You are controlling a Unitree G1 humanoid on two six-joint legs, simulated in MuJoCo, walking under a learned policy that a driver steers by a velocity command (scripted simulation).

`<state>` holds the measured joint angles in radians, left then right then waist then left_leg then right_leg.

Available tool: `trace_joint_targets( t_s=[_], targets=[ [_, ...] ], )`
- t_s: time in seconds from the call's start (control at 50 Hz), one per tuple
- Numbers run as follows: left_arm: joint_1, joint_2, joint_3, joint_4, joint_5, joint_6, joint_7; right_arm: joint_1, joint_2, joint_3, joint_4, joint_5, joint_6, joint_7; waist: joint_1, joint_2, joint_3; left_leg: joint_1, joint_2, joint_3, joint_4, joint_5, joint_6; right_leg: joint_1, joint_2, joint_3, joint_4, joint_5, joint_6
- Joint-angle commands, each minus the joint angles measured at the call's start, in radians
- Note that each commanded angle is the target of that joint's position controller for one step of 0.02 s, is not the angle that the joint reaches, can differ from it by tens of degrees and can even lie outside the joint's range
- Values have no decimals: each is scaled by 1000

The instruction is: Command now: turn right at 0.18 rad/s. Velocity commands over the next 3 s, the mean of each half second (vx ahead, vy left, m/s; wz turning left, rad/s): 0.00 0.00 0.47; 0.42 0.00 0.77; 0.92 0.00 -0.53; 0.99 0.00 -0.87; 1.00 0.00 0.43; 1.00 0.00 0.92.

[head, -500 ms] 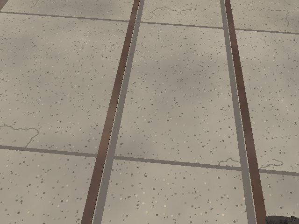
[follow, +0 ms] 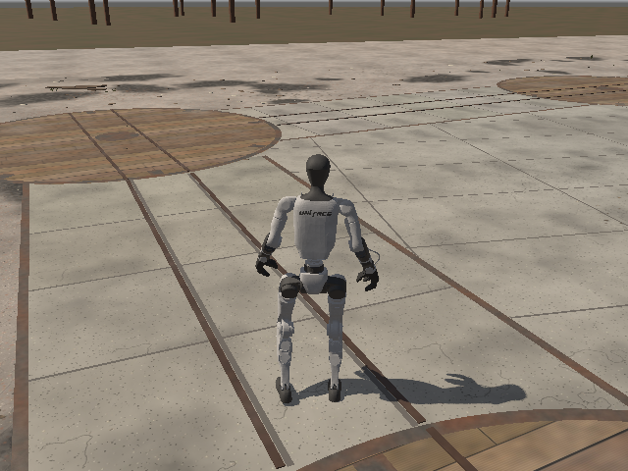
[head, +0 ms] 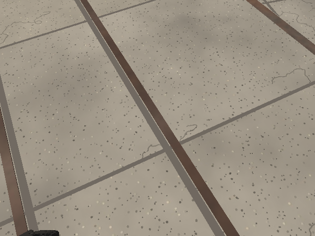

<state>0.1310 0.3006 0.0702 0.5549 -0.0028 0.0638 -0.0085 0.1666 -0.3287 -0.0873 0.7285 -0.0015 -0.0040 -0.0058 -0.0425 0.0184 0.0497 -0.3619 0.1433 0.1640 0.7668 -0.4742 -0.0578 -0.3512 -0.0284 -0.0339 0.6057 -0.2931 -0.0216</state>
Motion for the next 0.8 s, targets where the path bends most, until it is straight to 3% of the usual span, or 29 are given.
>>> trace_joint_targets(
  t_s=[0.02, 0.04, 0.08, 0.1, 0.14, 0.24, 0.36, 0.42, 0.46, 0.48, 0.5, 0.52, 0.54, 0.56, 0.58, 0.6, 0.62, 0.66, 0.68, 0.72, 0.8],
  targets=[
    [129, 114, 19, -29, 45, -51, 4, -45, -89, -6, -64, 19, -6, 2, 113, -188, -276, -262, -30, -165, 389, -158, -11, 340, -344, 294, -204, 714, -292],
    [68, 78, 8, -1, 36, -63, 2, -18, -64, -2, -45, 30, 5, -3, 68, -184, -212, -263, -29, -177, 341, -95, -3, 295, -275, 209, -219, 578, -229],
    [-11, 60, -1, 16, 27, -74, 10, 39, -75, -9, 3, 18, 28, -16, 37, -176, -153, -180, -61, -206, 353, 39, -21, 186, -233, 97, -241, 570, -188],
    [-29, 71, 2, 16, 35, -76, 18, 59, -92, -17, 5, 22, 33, -19, 25, -180, -138, -159, -83, -201, 375, 76, -29, 159, -231, 64, -256, 572, -188],
    [-36, 92, 11, 20, 34, -70, 38, 55, -106, -25, -15, 31, 39, -25, 34, -170, -117, -222, -90, -187, 393, 98, -42, 200, -264, 58, -284, 496, -200],
    [-22, 82, 18, 49, 31, -56, 65, 15, -46, -11, -82, 22, 58, -15, 62, -138, -77, -285, -38, -172, 283, 119, -53, 262, -321, 36, -325, 317, -211],
    [-43, 126, 48, 69, 13, -57, 45, -1, -21, -9, -158, 20, 68, 20, 59, -133, -92, -180, -33, -96, 103, 90, -1, 267, -352, -62, -280, 450, -201],
    [-51, 147, 62, 81, -12, -61, 28, 2, -31, -19, -184, 28, 83, 33, 48, -147, -116, -106, -55, -60, -10, 89, 45, 297, -367, -100, -212, 512, -153],
    [-59, 142, 66, 99, -32, -57, 18, 56, -39, -34, -178, 31, 90, 34, 3, -128, -137, 33, -99, -27, -181, 204, 92, 262, -338, -162, -89, 488, -82],
    [-9, 116, 62, 127, -32, -57, 9, 132, -84, -57, -158, 26, 85, 17, -26, -45, -163, 188, -131, -67, -287, 363, 139, 182, -268, -213, 69, 446, -21],
    [-44, 76, 51, 93, 1, -60, 8, 215, -227, -100, -160, 23, 75, -6, -54, 206, -164, 399, 59, -386, -350, 848, 242, -123, -149, -261, 401, 32, 71],
    [-118, 40, 34, 9, 28, -72, 17, 175, -308, -101, -194, -19, 50, 1, -14, 345, -250, 461, 241, -760, -370, 939, 467, -388, 14, -74, 654, -418, 125],
    [-157, 100, 49, 25, 22, -74, 19, 158, -242, -85, -200, -14, 20, 18, -59, 152, -284, 455, 242, -688, -407, 819, 464, -428, -7, 68, 725, -402, 115],
    [-177, 96, 47, 17, 4, -79, 24, 135, -216, -73, -189, -2, 4, 14, -29, 112, -220, 408, 185, -610, -415, 716, 405, -439, -10, 94, 702, -308, 85],
    [-150, 94, 49, 36, 9, -81, 36, 76, -195, -68, -192, 20, 3, 5, 14, 38, -169, 360, 125, -548, -410, 639, 344, -443, -27, 111, 638, -207, 75],
    [-128, 116, 56, 43, 21, -80, 46, 18, -165, -56, -206, 34, 10, -6, 43, 50, -148, 310, 98, -517, -410, 631, 311, -422, -31, 119, 587, -137, 72],
    [-81, 121, 60, 60, 22, -85, 37, 26, -150, -49, -208, 40, 12, -14, 58, 62, -189, 280, 63, -511, -443, 424, 303, -361, -21, 117, 566, -67, 68],
    [-69, 110, 56, 73, 5, -101, 14, 53, -146, -42, -215, 38, 0, -15, 44, 74, -182, 265, 42, -581, -534, -54, 306, -355, 4, 116, 457, 28, 64],
    [-92, 110, 55, 68, -1, -110, 8, 67, -156, -42, -213, 34, -9, -16, 37, 91, -148, 255, 46, -618, -564, -131, 308, -366, 16, 121, 390, 42, 66],
    [-136, 103, 51, 61, -6, -133, 3, 100, -168, -43, -201, 28, -20, -24, 23, 108, -100, 248, 39, -639, -576, -123, 304, -366, 36, 135, 255, 67, 73],
    [-173, 88, 44, 65, -12, -172, -10, 131, -175, -40, -188, 34, -28, -31, 6, 149, -70, 204, -2, -635, -546, -58, 294, -282, 71, 138, 82, 110, 94]
  ],
)
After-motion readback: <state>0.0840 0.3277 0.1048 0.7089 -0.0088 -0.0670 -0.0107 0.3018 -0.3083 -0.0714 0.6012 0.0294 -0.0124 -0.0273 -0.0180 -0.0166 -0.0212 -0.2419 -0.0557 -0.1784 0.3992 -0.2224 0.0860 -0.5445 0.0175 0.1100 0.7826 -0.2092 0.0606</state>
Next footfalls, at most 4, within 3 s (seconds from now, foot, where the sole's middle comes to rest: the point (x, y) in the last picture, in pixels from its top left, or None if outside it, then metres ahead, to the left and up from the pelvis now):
0.48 left None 0.02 0.14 -0.76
1.00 right None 0.26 0.06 -0.76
1.42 left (56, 232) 0.47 0.45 -0.76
1.88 right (88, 136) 0.94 0.37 -0.76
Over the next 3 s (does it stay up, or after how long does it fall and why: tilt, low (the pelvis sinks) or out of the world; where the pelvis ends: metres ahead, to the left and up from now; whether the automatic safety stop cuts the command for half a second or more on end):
stays up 1.82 0.55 0.01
